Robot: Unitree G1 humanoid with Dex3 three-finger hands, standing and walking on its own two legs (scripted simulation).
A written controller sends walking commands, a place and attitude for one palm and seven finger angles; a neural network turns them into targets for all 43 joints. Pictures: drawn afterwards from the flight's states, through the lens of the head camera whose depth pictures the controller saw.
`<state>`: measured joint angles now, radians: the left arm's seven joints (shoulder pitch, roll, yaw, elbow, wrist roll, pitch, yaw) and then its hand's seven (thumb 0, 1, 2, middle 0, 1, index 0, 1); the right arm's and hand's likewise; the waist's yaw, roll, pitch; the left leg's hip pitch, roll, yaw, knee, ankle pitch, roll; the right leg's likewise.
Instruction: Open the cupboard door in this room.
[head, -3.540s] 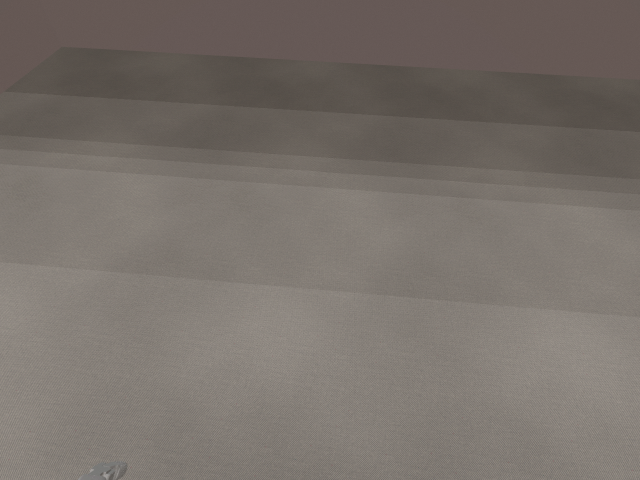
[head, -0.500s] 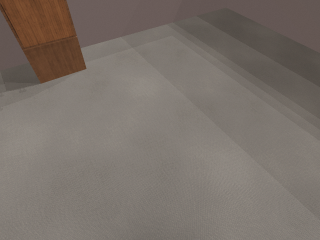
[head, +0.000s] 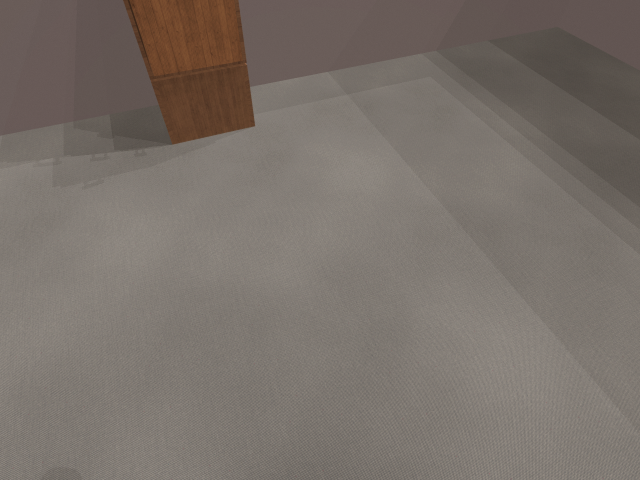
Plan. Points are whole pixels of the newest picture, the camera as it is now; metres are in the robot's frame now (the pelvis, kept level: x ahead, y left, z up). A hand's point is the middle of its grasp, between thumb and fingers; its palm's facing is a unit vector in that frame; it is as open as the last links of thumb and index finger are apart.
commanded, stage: stand and wait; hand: left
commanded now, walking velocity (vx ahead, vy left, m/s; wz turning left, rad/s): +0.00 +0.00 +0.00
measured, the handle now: out of the picture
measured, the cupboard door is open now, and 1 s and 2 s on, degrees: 0 0 0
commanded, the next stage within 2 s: turn or walk to find it in 0.18 s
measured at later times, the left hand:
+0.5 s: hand out of the picture -0.02 +0.21 -0.18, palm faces +0.15 -0.97 -0.20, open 7.4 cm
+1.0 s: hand out of the picture -0.06 +0.23 -0.17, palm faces +0.18 -0.96 -0.23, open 7.4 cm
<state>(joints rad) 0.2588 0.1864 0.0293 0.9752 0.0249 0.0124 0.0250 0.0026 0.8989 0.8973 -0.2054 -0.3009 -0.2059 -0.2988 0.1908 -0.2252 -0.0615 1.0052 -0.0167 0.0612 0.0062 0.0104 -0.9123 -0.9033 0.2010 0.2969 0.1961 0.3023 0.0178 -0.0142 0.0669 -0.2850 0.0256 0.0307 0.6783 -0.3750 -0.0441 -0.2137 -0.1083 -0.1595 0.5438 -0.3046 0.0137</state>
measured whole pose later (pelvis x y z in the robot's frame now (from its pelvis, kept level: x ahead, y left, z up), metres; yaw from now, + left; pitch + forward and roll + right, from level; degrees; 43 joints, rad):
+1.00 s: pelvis -0.06 +0.05 +0.00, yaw +9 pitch -2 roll +1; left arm 0.24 0.15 0.01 1.07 0.01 0.01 0.04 0.00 0.90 0.90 -0.20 -0.30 -0.20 -0.30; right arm 0.26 -0.17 -0.03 1.10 -0.01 0.03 -0.01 0.01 -0.92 -0.90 0.21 0.30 0.20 0.30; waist -0.01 0.02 0.02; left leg -0.25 -0.03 0.05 0.48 -0.23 0.02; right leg -0.18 -0.06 -0.07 0.50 -0.29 0.01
